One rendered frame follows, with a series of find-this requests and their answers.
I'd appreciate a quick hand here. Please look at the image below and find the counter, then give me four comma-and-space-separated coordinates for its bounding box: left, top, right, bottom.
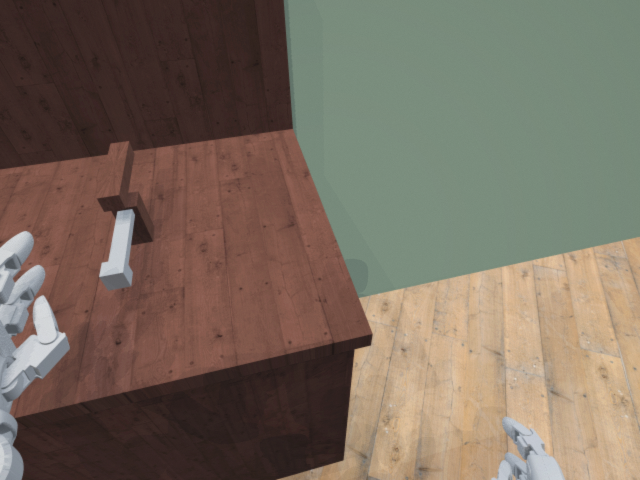
0, 0, 373, 480

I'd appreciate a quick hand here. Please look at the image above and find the left robot forearm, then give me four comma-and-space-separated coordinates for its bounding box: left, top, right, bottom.
0, 409, 24, 480

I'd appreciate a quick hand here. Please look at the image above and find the tap lever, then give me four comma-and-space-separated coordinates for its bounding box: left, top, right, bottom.
99, 209, 135, 291

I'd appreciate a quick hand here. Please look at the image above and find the robot left hand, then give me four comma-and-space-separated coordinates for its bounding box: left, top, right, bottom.
0, 231, 70, 413

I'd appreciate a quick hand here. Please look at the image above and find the robot right hand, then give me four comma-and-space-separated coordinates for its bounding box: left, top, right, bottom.
491, 417, 565, 480

